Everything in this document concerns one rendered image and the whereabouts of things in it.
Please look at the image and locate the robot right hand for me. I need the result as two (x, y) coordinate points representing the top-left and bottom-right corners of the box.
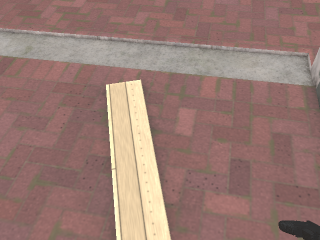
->
(278, 220), (320, 240)

